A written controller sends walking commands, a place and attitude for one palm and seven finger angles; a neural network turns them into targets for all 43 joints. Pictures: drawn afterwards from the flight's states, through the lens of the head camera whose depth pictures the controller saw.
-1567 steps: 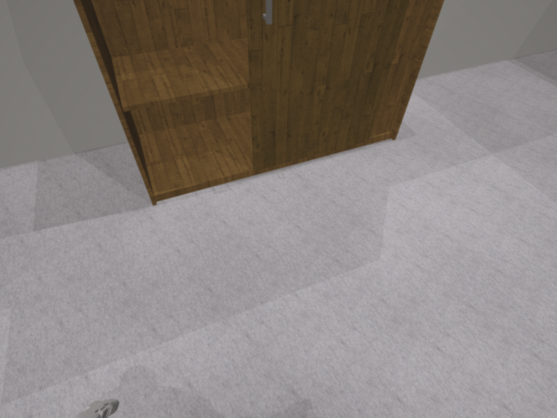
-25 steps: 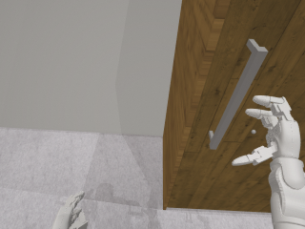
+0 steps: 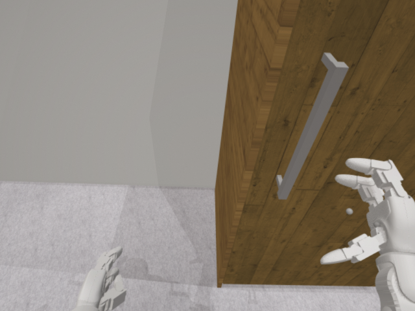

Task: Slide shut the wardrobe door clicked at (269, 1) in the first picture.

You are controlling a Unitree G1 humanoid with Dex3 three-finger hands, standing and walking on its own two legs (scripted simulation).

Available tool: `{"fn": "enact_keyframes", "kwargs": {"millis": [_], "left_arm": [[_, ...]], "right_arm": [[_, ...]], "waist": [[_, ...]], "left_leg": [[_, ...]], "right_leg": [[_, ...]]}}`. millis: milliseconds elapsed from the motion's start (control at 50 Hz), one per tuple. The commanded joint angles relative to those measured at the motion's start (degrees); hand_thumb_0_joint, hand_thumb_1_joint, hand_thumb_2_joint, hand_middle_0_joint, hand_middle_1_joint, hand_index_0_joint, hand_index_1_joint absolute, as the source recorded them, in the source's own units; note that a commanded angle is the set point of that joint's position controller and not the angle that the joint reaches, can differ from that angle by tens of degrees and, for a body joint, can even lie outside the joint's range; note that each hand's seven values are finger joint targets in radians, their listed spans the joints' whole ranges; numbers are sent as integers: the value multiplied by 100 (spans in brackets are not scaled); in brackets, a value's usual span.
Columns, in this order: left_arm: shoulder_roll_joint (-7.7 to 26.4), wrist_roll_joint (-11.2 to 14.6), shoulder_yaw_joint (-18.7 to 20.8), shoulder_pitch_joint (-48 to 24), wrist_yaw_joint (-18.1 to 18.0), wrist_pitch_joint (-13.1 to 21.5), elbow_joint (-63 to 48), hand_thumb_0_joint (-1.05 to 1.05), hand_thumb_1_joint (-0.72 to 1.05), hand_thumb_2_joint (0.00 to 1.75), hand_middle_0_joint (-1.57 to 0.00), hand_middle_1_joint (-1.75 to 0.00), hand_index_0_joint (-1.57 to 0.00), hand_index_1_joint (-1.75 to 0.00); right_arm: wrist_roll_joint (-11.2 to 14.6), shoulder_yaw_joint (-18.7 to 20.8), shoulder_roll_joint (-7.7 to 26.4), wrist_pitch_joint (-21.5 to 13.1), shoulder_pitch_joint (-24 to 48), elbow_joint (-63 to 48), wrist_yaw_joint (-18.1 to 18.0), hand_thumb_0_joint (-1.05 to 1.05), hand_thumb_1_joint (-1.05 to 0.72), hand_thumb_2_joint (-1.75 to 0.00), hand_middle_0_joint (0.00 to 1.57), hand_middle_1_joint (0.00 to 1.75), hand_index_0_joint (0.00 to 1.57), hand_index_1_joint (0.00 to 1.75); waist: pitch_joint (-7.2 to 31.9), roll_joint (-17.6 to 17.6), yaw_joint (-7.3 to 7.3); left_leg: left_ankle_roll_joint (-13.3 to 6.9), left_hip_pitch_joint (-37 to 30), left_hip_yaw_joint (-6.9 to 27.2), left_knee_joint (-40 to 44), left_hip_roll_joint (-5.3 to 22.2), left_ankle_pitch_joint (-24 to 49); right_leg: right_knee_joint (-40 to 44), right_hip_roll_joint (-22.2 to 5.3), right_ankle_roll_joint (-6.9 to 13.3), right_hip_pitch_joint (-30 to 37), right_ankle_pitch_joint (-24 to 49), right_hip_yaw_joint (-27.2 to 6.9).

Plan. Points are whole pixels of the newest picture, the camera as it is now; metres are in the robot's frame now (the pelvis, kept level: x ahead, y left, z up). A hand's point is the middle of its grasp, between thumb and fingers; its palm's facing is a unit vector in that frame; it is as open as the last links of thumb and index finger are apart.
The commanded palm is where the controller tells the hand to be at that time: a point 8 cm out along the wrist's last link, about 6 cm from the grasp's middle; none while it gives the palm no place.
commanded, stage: slip the hand off the handle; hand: right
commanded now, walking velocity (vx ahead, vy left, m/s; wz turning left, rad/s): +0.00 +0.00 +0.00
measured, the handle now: (301, 139) +0.38 -0.16 +0.18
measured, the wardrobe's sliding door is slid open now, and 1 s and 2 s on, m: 0.00 0.00 0.00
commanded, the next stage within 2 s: draw the hand back to the body in 0.14 s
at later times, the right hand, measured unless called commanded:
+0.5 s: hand (362, 225) +0.22 -0.22 +0.15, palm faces +0.03 +1.00 -0.08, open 14.7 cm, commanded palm +0.18 -0.27 +0.17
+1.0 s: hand (392, 230) +0.21 -0.25 +0.16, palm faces +0.40 +0.86 -0.32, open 13.3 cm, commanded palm +0.16 -0.29 +0.18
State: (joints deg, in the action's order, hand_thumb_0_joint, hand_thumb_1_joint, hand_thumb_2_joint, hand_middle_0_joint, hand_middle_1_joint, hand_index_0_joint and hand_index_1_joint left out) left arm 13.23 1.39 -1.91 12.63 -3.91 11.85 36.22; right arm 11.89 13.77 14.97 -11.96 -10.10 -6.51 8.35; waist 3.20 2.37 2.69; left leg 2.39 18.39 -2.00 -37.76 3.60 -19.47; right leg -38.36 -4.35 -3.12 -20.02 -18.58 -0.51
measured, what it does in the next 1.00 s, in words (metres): stands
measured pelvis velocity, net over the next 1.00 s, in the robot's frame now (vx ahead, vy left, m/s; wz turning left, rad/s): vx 0.01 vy -0.01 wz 0.00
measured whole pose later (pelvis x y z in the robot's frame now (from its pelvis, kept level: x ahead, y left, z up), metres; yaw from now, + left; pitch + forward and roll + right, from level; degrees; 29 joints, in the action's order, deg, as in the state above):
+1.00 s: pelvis +0.01 -0.01 +0.01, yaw +0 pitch -3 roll +1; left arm 12.2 0.0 -2.2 12.8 -5.2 14.9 35.9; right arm 5.3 16.7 17.3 -4.4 -25.2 -23.2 -3.8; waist 1.0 2.8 4.4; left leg 2.9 10.9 -1.9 -31.5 3.8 -17.9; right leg -33.2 -4.0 -2.6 -13.0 -17.7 0.0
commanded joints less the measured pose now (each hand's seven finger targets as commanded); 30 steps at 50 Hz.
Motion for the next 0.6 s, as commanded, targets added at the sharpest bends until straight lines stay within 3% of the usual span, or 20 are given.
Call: {"fn": "enact_keyframes", "kwargs": {"millis": [0,40,60,80,140,180,240,260,280,320,340,360,440,500,580], "left_arm": [[625,-19,273,-656,-6,419,-1026,0,90,90,-20,-30,-20,-30],[641,-25,282,-631,3,430,-1006,0,90,90,-20,-30,-20,-30],[611,-22,251,-668,19,443,-1045,0,90,90,-20,-30,-20,-30],[608,-14,266,-638,13,451,-1045,0,90,90,-20,-30,-20,-30],[634,-14,258,-619,-22,472,-1004,0,90,90,-20,-30,-20,-30],[617,-11,243,-641,-39,532,-1010,0,90,90,-20,-30,-20,-30],[647,-16,252,-579,-77,594,-932,0,90,90,-20,-30,-20,-30],[740,110,211,-665,-138,650,-972,0,90,90,-20,-30,-20,-30],[722,172,184,-714,-205,681,-1030,0,90,90,-20,-30,-20,-30],[733,193,148,-750,-300,780,-1119,0,90,90,-20,-30,-20,-30],[744,214,123,-766,-315,823,-1130,0,90,90,-20,-30,-20,-30],[713,227,95,-746,-324,861,-1161,0,90,90,-20,-30,-20,-30],[683,213,81,-718,-274,954,-1198,0,90,90,-20,-30,-20,-30],[691,242,84,-652,-209,982,-1200,0,90,90,-20,-30,-20,-30],[715,263,86,-645,-215,997,-1219,0,90,90,-20,-30,-20,-30]], "right_arm": [[85,314,830,-394,666,-1755,-41,0,55,-20,25,115,25,115],[95,576,1053,-377,189,-1819,-52,0,55,-20,25,115,25,115],[111,366,850,-385,213,-1963,-27,0,55,-20,25,115,25,115],[147,489,907,-360,-24,-1920,-29,0,55,-20,25,115,25,115],[189,535,979,-350,49,-2050,-10,0,55,-20,25,115,25,115],[190,367,844,-388,258,-2200,7,0,55,-20,25,115,25,115],[171,409,935,-410,363,-2099,26,0,55,-20,25,115,25,115],[535,317,929,165,213,-1663,417,0,55,-20,25,115,25,115],[614,440,1146,410,588,-2078,590,0,55,-20,25,115,25,115],[727,646,1330,915,420,-2072,831,0,55,-20,25,115,25,115],[801,738,1384,1155,391,-2029,938,0,55,-20,25,115,25,115],[887,812,1367,1297,329,-2073,998,0,55,-20,25,115,25,115],[1086,1184,1357,1390,41,-2265,921,0,55,-20,25,115,25,115],[1062,1010,1145,1450,-171,-2213,890,0,55,-20,25,115,25,115],[943,913,1162,1611,-100,-2266,898,0,55,-20,25,115,25,115]], "waist": [[788,-88,40],[715,-95,108],[609,-67,46],[512,-197,82],[310,-287,13],[323,-7,-31],[329,-86,-56],[627,123,-21],[693,199,0],[792,56,95],[842,144,116],[755,-83,120],[687,-141,217],[470,-58,174],[207,-96,123]], "left_leg": [[-224,-156,-191,599,-387,878],[-229,-215,-183,605,-388,917],[-219,-150,-192,601,-365,898],[-207,-105,-194,628,-378,814],[-190,21,-165,705,-379,543],[-194,153,-146,693,-369,348],[-205,197,-134,690,-375,284],[-229,-58,-102,780,-326,304],[-213,-182,-111,831,-307,402],[-217,-349,-185,767,-325,852],[-227,-407,-203,771,-331,983],[-209,-421,-259,763,-335,1143],[-218,-478,-314,726,-393,1428],[-209,-316,-326,739,-418,1327],[-199,-168,-304,830,-429,1012]], "right_leg": [[578,434,355,367,749,206],[544,431,350,277,772,224],[546,449,350,255,738,217],[548,426,346,207,669,215],[510,437,349,118,474,205],[492,453,344,159,339,177],[433,452,349,143,323,154],[548,448,389,275,172,170],[583,457,409,338,239,159],[600,473,450,433,605,128],[615,485,452,507,708,129],[635,481,455,495,838,108],[614,490,404,583,1151,119],[653,463,375,552,1041,151],[710,453,396,499,787,130]]}}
